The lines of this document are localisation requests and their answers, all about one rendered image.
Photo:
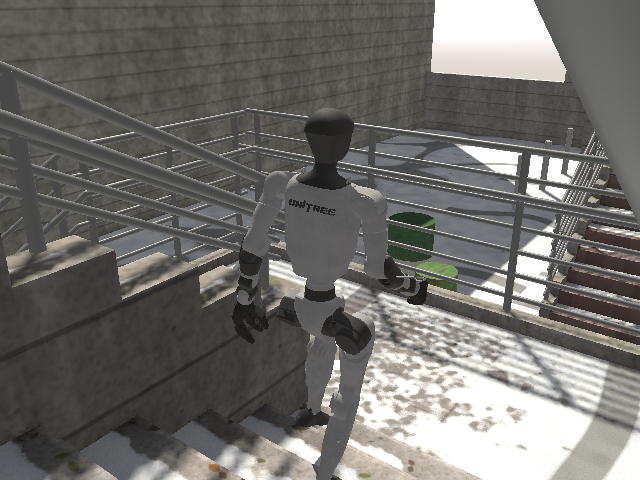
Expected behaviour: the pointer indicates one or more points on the right robot upper arm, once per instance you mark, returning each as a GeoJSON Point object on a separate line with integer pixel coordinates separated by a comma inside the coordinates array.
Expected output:
{"type": "Point", "coordinates": [371, 207]}

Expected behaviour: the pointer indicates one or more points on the robot head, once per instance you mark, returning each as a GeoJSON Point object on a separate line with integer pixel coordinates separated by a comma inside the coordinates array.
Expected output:
{"type": "Point", "coordinates": [329, 132]}

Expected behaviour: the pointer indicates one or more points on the robot right hand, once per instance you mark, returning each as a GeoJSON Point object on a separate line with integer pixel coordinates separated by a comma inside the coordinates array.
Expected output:
{"type": "Point", "coordinates": [420, 297]}

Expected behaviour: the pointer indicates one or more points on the robot left hand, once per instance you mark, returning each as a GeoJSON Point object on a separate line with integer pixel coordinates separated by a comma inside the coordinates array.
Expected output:
{"type": "Point", "coordinates": [250, 313]}

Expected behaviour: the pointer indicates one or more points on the robot right forearm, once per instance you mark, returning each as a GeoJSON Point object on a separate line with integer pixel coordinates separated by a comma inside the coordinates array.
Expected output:
{"type": "Point", "coordinates": [406, 286]}

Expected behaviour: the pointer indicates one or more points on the left robot upper arm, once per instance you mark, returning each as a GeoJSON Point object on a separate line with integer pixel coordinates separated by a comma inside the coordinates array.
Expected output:
{"type": "Point", "coordinates": [256, 240]}

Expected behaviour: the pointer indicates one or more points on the left robot shin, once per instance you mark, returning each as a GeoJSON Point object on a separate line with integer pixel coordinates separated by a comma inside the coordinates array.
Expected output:
{"type": "Point", "coordinates": [317, 378]}

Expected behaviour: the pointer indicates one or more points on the robot left forearm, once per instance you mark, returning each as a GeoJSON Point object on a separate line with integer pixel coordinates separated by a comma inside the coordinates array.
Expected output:
{"type": "Point", "coordinates": [248, 276]}

